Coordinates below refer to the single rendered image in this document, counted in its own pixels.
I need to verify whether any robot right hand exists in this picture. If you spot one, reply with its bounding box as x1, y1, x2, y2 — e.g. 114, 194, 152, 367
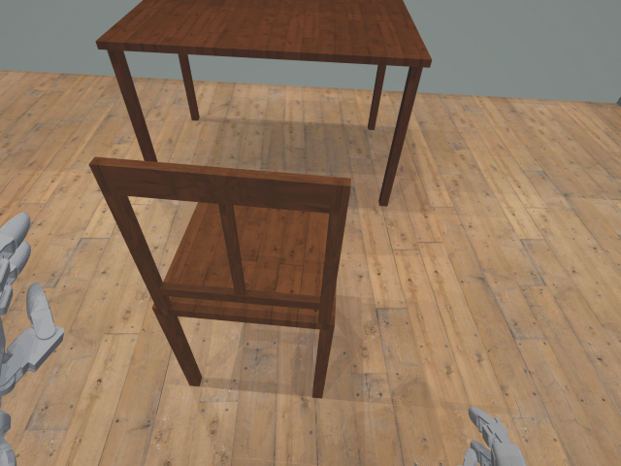
458, 406, 527, 466

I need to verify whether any robot left hand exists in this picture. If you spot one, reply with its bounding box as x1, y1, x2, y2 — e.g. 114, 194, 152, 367
0, 212, 64, 407

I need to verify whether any chair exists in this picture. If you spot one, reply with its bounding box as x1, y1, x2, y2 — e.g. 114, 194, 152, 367
88, 157, 351, 398

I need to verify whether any table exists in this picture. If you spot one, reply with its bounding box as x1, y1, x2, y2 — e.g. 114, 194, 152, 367
95, 0, 432, 207

